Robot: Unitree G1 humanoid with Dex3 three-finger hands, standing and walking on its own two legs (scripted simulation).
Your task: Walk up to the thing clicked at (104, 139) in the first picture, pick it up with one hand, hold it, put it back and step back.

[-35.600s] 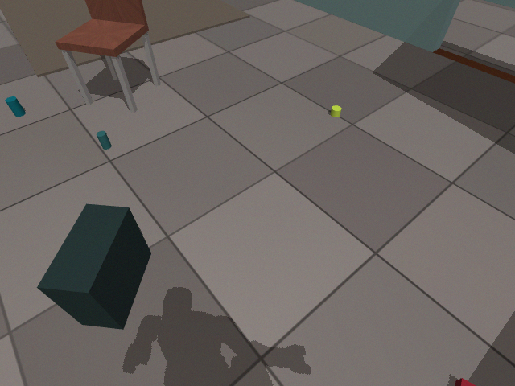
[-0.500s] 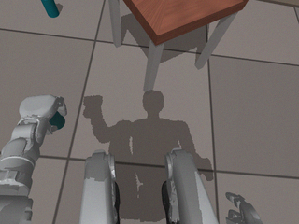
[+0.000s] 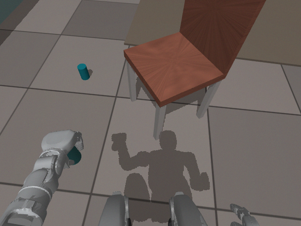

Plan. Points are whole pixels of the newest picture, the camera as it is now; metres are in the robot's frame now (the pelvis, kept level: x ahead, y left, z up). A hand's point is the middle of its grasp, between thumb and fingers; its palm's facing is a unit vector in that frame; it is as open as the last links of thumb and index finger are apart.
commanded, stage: lift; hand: left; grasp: from above
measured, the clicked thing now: (68, 152) +0.36 +0.26 -0.11
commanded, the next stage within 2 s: hold in 0.48 s
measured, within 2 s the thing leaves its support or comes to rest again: neither
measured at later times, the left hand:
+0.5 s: hand (67, 135) +0.36 +0.22 +0.01, palm faces -0.44 -0.08 -0.89, open 7.0 cm
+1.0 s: hand (63, 120) +0.38 +0.21 +0.06, palm faces -0.43 -0.06 -0.90, open 7.0 cm
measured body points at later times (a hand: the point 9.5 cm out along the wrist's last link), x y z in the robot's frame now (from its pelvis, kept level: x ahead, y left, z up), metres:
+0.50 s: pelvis +0.04 -0.01 +0.09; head +0.10 -0.01 +0.54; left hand +0.38 +0.22 +0.06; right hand +0.12 -0.27 -0.04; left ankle +0.08 +0.12 -0.61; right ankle +0.06 -0.14 -0.61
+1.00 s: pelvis +0.06 -0.01 +0.12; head +0.09 -0.02 +0.57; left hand +0.40 +0.21 +0.12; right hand +0.17 -0.27 -0.01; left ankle +0.08 +0.12 -0.61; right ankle +0.06 -0.14 -0.61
